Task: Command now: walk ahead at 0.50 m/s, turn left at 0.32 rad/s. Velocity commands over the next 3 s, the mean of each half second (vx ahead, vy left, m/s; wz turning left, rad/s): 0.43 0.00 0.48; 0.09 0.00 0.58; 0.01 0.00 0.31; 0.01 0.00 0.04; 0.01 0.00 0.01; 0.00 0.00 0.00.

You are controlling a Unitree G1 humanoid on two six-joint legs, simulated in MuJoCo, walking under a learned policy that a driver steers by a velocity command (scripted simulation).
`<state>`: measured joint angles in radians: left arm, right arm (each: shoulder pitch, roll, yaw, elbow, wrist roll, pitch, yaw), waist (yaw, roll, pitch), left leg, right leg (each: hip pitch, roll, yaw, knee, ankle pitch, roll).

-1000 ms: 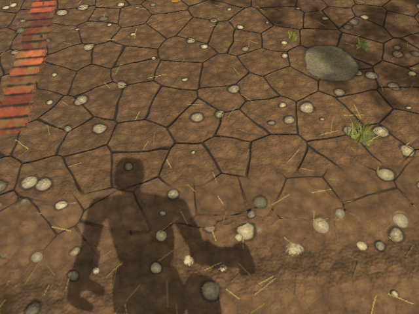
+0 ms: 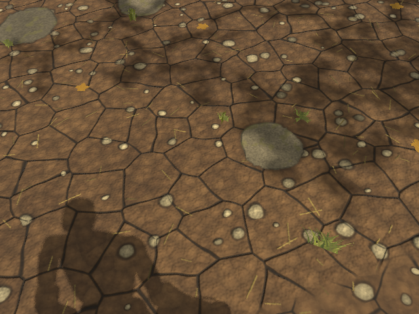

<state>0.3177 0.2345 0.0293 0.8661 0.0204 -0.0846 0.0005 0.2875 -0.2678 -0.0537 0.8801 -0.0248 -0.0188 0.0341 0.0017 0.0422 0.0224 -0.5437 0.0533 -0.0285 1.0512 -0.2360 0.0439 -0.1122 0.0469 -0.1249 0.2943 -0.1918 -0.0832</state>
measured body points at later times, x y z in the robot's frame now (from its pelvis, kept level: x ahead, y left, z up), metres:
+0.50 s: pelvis +0.24 +0.06 -0.01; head +0.29 +0.08 +0.44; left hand +0.28 +0.34 -0.14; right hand +0.41 -0.19 -0.14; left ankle +0.27 +0.10 -0.75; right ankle +0.27 -0.09 -0.66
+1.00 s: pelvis +0.37 +0.04 -0.01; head +0.41 +0.04 +0.44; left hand +0.34 +0.35 -0.10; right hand +0.62 -0.15 -0.14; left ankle +0.26 +0.09 -0.67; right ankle +0.45 -0.02 -0.75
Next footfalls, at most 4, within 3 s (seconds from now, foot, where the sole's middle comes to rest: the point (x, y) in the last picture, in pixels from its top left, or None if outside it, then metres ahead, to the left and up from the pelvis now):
0.30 left None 0.31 0.11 -0.78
0.86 right None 0.49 0.00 -0.78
1.32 left None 0.31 0.15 -0.78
1.62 right None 0.44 -0.03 -0.78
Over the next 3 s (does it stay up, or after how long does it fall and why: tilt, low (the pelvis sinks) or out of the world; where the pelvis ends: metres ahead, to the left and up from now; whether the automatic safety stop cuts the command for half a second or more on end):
stays up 0.35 0.03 0.00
